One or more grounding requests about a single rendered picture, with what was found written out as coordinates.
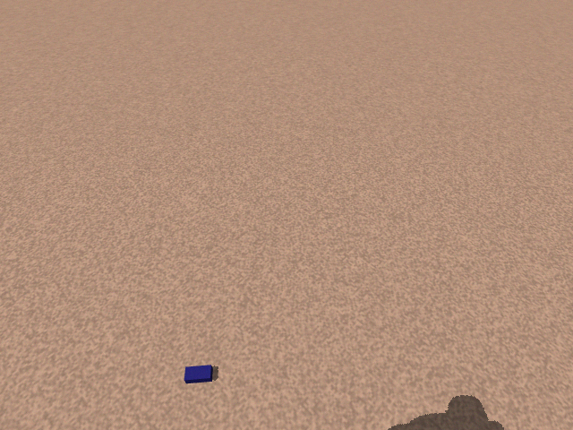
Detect small box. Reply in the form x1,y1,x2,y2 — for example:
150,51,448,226
184,365,213,383

